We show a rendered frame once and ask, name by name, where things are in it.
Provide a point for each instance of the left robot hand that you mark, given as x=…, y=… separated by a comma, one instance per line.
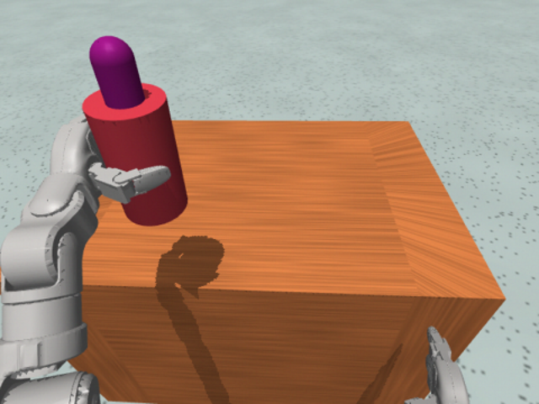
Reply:
x=75, y=150

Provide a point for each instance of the right robot hand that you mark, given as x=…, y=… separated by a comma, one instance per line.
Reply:
x=445, y=379

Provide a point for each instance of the bottle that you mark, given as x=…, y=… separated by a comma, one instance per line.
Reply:
x=132, y=127

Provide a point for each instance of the left robot arm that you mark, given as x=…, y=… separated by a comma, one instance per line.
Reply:
x=41, y=280

